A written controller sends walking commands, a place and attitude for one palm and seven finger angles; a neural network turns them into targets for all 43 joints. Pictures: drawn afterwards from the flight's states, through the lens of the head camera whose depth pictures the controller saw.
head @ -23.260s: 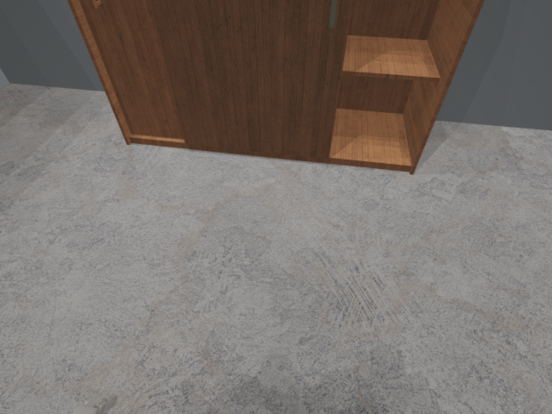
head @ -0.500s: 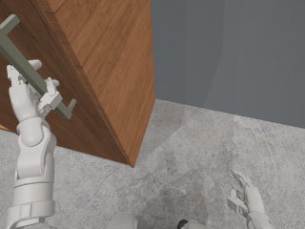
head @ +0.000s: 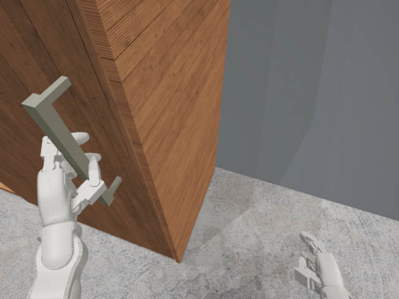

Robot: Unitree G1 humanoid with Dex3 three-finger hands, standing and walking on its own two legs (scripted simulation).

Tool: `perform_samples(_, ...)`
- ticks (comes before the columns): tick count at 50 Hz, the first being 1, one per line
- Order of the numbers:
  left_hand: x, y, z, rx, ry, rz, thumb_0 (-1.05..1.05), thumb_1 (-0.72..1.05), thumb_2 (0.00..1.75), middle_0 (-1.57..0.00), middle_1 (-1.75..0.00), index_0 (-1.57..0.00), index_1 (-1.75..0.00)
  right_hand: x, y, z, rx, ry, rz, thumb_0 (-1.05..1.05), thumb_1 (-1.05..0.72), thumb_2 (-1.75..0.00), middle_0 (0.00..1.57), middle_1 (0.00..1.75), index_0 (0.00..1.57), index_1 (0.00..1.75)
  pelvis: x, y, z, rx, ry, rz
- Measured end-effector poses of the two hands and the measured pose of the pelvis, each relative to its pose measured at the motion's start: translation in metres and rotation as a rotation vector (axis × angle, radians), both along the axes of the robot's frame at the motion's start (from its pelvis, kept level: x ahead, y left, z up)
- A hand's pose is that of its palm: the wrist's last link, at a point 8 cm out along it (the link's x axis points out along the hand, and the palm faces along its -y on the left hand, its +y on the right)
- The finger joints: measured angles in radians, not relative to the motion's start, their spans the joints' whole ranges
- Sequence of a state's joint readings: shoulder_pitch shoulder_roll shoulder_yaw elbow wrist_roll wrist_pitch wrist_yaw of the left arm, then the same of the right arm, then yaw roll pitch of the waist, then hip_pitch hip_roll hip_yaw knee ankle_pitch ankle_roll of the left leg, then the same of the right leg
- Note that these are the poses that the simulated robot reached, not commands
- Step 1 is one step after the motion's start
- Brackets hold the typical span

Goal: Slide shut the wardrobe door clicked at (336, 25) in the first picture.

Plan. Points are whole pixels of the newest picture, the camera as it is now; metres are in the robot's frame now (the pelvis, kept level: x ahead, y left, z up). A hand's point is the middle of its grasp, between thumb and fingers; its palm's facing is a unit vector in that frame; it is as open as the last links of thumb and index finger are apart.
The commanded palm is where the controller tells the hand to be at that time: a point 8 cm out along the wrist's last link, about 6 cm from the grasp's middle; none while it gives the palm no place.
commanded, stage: stop walking and hold the door there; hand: left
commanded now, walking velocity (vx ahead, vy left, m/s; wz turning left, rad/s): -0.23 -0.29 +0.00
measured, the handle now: (89, 155) +0.30 +0.26 +0.13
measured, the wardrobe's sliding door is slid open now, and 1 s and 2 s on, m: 0.00 0.00 0.00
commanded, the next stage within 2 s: loosen the grip on the handle in 1.44 s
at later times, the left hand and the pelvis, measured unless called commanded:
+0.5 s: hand (95, 182) +0.25 +0.23 +0.12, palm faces +0.37 -0.92 -0.15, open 6.3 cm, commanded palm +0.21 +0.22 +0.12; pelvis +0.06 +0.04 -0.01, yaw -4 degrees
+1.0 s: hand (94, 184) +0.25 +0.23 +0.12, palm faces +0.26 -0.96 -0.08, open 6.2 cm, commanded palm +0.21 +0.23 +0.12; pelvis +0.04 +0.09 +0.00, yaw -5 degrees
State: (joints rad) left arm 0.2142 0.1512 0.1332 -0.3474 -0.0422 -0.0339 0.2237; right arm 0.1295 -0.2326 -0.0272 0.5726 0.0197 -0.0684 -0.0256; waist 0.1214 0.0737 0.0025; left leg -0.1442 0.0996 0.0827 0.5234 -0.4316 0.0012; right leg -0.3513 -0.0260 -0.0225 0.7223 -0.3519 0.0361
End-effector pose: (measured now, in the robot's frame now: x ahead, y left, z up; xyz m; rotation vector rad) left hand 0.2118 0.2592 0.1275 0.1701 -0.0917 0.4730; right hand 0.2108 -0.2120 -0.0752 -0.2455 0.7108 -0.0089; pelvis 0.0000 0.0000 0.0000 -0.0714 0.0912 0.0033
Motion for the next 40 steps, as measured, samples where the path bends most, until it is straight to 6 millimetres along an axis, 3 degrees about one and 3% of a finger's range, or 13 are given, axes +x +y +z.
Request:
perform_samples(3, 0.001, 0.010, 0.001, 0.083, 0.039, -0.069, -0.08, 0.69, 0.85, -0.30, -1.37, -0.16, -1.38, 0.014, 0.014, 0.006, 0.025, -0.023, -0.009, 0.01, -0.90, -0.89, 0.20, 0.30, 0.20, 0.30, 0.013, 0.005, 0.001, -0.004, -0.010, -0.031)
perform_samples(10, 0.001, 0.007, 0.004, 0.040, 0.071, -0.024, -0.07, 0.67, 0.86, -0.38, -1.38, -0.25, -1.38, 0.037, 0.039, 0.010, 0.110, -0.071, 0.041, 0.01, -0.90, -0.89, 0.20, 0.30, 0.20, 0.30, 0.049, 0.006, 0.001, 0.046, -0.078, 0.010)
perform_samples(15, 0.002, 0.007, 0.003, 0.018, 0.058, -0.030, -0.06, 0.68, 0.87, -0.37, -1.37, -0.25, -1.39, 0.054, 0.038, 0.014, 0.056, -0.083, 0.050, 0.01, -0.90, -0.89, 0.20, 0.30, 0.21, 0.30, 0.056, 0.013, 0.001, 0.089, -0.076, -0.020)
perform_samples(19, 0.002, 0.009, 0.001, 0.008, 0.025, -0.071, -0.05, 0.69, 0.87, -0.39, -1.38, -0.23, -1.38, 0.058, 0.031, 0.017, 0.011, -0.137, -0.010, 0.01, -0.90, -0.89, 0.20, 0.30, 0.21, 0.30, 0.053, 0.032, -0.009, 0.048, -0.103, -0.027)
perform_samples(27, 0.002, 0.008, 0.000, -0.010, 0.016, -0.089, -0.04, 0.72, 0.84, -0.39, -1.37, -0.20, -1.36, 0.029, 0.038, 0.018, 0.056, -0.178, -0.084, 0.01, -0.90, -0.90, 0.19, 0.30, 0.20, 0.30, 0.056, 0.043, -0.006, 0.080, -0.120, -0.085)
perform_samples(33, 0.002, 0.007, 0.000, -0.004, 0.014, -0.081, -0.04, 0.73, 0.84, -0.38, -1.37, -0.16, -1.37, 0.000, 0.035, 0.003, 0.063, -0.126, -0.094, 0.01, -0.90, -0.89, 0.20, 0.30, 0.20, 0.30, 0.047, 0.043, -0.008, 0.073, -0.103, -0.100)
perform_samples(40, 0.002, 0.011, 0.000, -0.023, 0.015, -0.147, -0.03, 0.75, 0.82, -0.36, -1.37, -0.17, -1.37, -0.034, 0.032, -0.002, 0.010, -0.058, -0.161, 0.02, -0.90, -0.89, 0.20, 0.30, 0.20, 0.30, 0.043, 0.062, -0.002, 0.061, -0.107, -0.086)
